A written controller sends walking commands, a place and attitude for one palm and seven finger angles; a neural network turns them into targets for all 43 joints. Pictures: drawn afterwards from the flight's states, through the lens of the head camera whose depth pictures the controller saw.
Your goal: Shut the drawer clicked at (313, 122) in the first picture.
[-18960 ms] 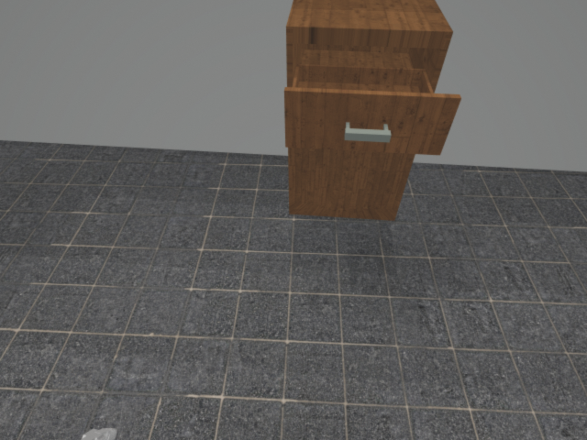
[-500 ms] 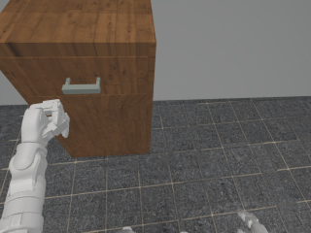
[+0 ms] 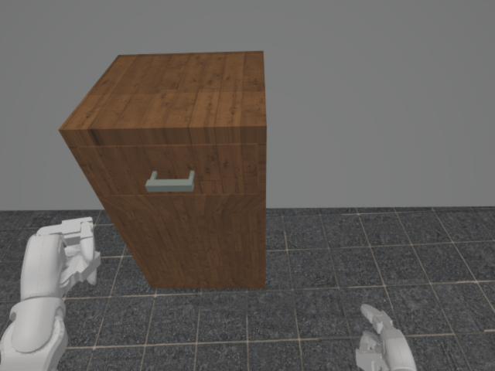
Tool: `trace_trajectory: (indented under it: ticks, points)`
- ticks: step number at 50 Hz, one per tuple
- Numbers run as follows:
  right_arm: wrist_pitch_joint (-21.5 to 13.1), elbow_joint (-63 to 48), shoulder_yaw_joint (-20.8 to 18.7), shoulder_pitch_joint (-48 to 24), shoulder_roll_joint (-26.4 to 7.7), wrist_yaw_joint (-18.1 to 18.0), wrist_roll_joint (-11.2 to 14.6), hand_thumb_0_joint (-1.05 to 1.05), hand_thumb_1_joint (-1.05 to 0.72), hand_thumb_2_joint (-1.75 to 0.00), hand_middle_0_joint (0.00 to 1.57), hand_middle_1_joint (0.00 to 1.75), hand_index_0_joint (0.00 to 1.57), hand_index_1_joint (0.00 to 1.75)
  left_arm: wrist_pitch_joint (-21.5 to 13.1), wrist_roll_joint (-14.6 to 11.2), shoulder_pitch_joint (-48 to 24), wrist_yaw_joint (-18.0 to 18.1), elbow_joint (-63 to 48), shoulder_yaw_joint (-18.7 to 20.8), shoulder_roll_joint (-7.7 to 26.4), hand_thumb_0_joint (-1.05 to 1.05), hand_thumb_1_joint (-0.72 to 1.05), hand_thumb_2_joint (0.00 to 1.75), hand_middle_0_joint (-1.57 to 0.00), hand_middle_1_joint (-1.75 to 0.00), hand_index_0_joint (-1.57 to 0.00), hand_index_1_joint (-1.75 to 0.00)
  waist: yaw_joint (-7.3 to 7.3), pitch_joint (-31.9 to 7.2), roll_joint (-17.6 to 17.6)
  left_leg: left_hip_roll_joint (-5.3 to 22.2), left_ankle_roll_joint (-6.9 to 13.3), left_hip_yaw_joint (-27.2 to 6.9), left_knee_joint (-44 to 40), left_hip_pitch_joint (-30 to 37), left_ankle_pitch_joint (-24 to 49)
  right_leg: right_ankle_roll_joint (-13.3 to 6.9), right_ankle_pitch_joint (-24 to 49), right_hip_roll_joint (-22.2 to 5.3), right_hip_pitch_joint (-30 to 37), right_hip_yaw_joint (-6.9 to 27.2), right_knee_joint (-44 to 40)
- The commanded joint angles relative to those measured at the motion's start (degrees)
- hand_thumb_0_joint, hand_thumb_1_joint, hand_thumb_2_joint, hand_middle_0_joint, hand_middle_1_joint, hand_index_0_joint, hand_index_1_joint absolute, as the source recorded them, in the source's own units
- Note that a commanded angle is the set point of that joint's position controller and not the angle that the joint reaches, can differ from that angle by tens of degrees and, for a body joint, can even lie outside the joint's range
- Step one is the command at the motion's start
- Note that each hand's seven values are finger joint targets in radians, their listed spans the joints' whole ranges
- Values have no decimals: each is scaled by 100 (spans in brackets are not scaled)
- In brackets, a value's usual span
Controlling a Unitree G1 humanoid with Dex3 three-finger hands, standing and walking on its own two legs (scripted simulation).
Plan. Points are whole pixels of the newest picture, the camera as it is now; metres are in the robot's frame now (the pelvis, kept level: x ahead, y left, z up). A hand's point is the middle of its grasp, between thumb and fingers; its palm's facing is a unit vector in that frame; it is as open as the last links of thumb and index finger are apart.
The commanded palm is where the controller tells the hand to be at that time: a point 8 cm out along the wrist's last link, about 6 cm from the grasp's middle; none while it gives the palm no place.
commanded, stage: draw the hand back to the body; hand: left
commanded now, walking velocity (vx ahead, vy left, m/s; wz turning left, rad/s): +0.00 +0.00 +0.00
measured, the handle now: (171, 179) +0.58 +0.26 -0.07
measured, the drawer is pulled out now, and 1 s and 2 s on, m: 0.00 0.00 0.00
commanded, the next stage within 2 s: step back with the hand held close in 0.38 s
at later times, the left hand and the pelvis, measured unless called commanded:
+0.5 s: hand (77, 287) +0.17 +0.21 +0.16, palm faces +0.39 -0.83 -0.39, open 3.3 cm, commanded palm +0.12 +0.26 +0.18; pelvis -0.01 -0.02 +0.00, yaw +0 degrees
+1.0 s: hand (38, 308) +0.15 +0.24 +0.16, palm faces +0.32 -0.80 -0.51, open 3.3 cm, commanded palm +0.08 +0.28 +0.18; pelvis -0.05 +0.01 +0.00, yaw -1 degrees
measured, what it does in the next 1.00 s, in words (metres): shifts its weight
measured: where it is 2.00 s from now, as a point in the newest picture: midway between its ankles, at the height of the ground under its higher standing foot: outside the picture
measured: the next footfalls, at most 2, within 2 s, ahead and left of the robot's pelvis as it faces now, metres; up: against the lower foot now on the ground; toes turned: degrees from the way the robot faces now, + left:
none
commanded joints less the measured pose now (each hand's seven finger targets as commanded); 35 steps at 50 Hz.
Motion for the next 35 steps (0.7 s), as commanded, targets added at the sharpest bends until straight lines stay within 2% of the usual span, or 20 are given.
trace_trajectory:
  ticks: [1, 2, 4, 7, 8, 10, 13, 17, 18, 20, 22, 24, 25, 26, 27, 28, 29, 30, 32, 35]
  points:
    - [-421, -830, -335, -620, -594, -25, -41, 0, -90, -90, 20, 30, 20, 30, -435, -39, -135, 87, -2046, 802, 1137, 0, 90, 90, -140, -160, -140, -160, 55, -676, -12, 234, -46, -237, -408, 475, 1939, -90, 1873, -52, 213, 74, -331]
    - [-458, -820, -351, -644, -607, -18, -51, 0, -90, -90, 20, 30, 20, 30, -441, -48, 96, 81, -2115, 886, 1191, 0, 90, 90, -140, -160, -140, -160, 74, -592, -106, 224, -36, -219, -401, 433, 1860, -83, 1853, -44, 201, 83, -387]
    - [-521, -826, -355, -658, -577, -5, -39, 0, -90, -90, 20, 30, 20, 30, -494, -48, 323, 77, -2462, 856, 1108, 0, 90, 90, -140, -160, -140, -160, 69, -502, 79, 211, -41, -203, -418, 436, 1755, -75, 1769, -55, 155, 87, -396]
    - [-634, -812, -396, -684, -566, -25, -40, 0, -90, -90, 20, 30, 20, 30, -560, -58, 850, 85, -2648, 1034, 1175, 0, 90, 90, -140, -160, -140, -160, 111, -320, -236, 200, -20, -157, -376, 329, 1551, -59, 1710, -36, 94, 110, -480]
    - [-649, -823, -394, -668, -535, -28, -33, 0, -90, -90, 20, 30, 20, 30, -583, -83, 1003, 74, -2713, 983, 1069, 0, 90, 90, -140, -160, -140, -160, 93, -274, -162, 203, -14, -148, -383, 311, 1416, -50, 1599, -66, 75, 129, -463]
    - [-724, -825, -420, -667, -525, -44, -23, 0, -90, -90, 20, 30, 20, 30, -675, -83, 1195, 88, -3012, 1107, 1142, 0, 90, 90, -140, -160, -140, -160, 118, -321, -178, 201, 1, -130, -330, 332, 1365, -40, 1580, -70, 56, 151, -472]
    - [-745, -715, -445, -623, -534, -73, -19, 0, -90, -90, 20, 30, 20, 30, -670, -63, 1109, 77, -2479, 926, 887, 0, 90, 90, -140, -160, -140, -160, 22, 231, -330, 204, 9, -109, -338, 187, 990, -11, 1133, -80, -279, 183, -626]
    - [-806, -687, -469, -642, -545, -144, -37, 0, -90, -90, 20, 30, 20, 30, -774, -33, 854, 111, -2489, 1074, 1080, 0, 90, 90, -140, -160, -140, -160, 72, 80, -371, 163, 50, -103, -296, 295, 794, 3, 818, -114, -329, 260, -731]
    - [-827, -720, -463, -635, -535, -145, -37, 0, -90, -90, 20, 30, 20, 30, -801, -33, 891, 105, -2617, 973, 982, 0, 90, 90, -140, -160, -140, -160, 64, -1, -170, 167, 52, -106, -297, 321, 843, -16, 899, -133, -254, 267, -659]
    - [-871, -724, -464, -650, -520, -149, -48, 0, -90, -90, 20, 30, 20, 30, -834, -36, 946, 117, -2712, 1036, 1040, 0, 90, 90, -140, -160, -140, -160, 111, -218, -257, 170, 61, -101, -288, 375, 998, -11, 1114, -143, -117, 259, -591]
    - [-912, -687, -454, -686, -505, -153, -53, 0, -90, -90, 20, 30, 20, 30, -827, -29, 955, 133, -2643, 1140, 1152, 0, 90, 90, -140, -160, -140, -160, 147, -125, -273, 156, 47, -92, -261, 303, 1052, -10, 1199, -149, -106, 289, -639]
    - [-942, -689, -448, -661, -490, -137, -53, 0, -90, -90, 20, 30, 20, 30, -851, -35, 986, 131, -2739, 1115, 1104, 0, 90, 90, -140, -160, -140, -160, 146, -205, -117, 162, 40, -95, -270, 332, 1157, -18, 1358, -163, -29, 268, -560]
    - [-950, -675, -453, -675, -475, -137, -53, 0, -90, -90, 20, 30, 20, 30, -852, -31, 1047, 132, -2688, 1108, 1079, 0, 90, 90, -140, -160, -140, -160, 152, -128, -179, 170, 39, -78, -263, 328, 1212, -15, 1457, -152, -54, 269, -548]
    - [-805, -803, -525, -494, -668, -67, -85, 0, -90, -90, 20, 30, 20, 30, -1180, 35, 122, 177, -3299, 2006, 1934, 0, 90, 90, -140, -160, -140, -160, -68, 296, -417, 271, 112, -208, 6, -75, 885, -11, 1934, -564, -486, 1027, -920]
    - [-750, -685, -524, -456, -538, -65, -83, 0, -90, -90, 20, 30, 20, 30, -1323, 58, 99, 172, -2988, 2084, 1968, 0, 90, 90, -140, -160, -140, -160, -107, 345, -590, 232, 62, -250, 173, -133, 649, -101, 2044, -795, -549, 1187, -1025]
    - [-664, -572, -551, -445, -517, -51, -116, 0, -90, -90, 20, 30, 20, 30, -1310, 104, 925, 123, -2300, 1675, 1356, 0, 90, 90, -140, -160, -140, -160, -156, 288, -807, 246, 57, -223, 266, -79, 782, -120, 2313, -861, -570, 1073, -927]
    - [-578, -619, -587, -429, -556, -3, -105, 0, -90, -90, 20, 30, 20, 30, -1293, 115, 1349, 79, -2132, 1396, 1022, 0, 90, 90, -140, -160, -140, -160, -166, 70, -725, 281, 54, -202, 199, -67, 960, -64, 2602, -852, -399, 926, -743]
    - [-510, -662, -611, -436, -615, 26, -98, 0, -90, -90, 20, 30, 20, 30, -1301, 114, 1507, 50, -2207, 1231, 876, 0, 90, 90, -140, -160, -140, -160, -190, -121, -457, 346, 66, -200, 55, -7, 1195, -13, 2662, -784, -292, 773, -561]
    - [-409, -739, -662, -514, -647, 25, -98, 0, -90, -90, 20, 30, 20, 30, -1308, 115, 1745, 55, -2360, 1240, 892, 0, 90, 90, -140, -160, -140, -160, -160, -334, -147, 451, 85, -238, -154, 14, 1724, 68, 2600, -604, -161, 535, -338]
    - [-263, -849, -693, -564, -641, 12, -92, 0, -90, -90, 20, 30, 20, 30, -1302, 134, 1863, 119, -2737, 1460, 1156, 0, 90, 90, -140, -160, -140, -160, -145, -644, -377, 547, 88, -335, -214, -82, 2236, 77, 2652, -482, 64, 421, -132]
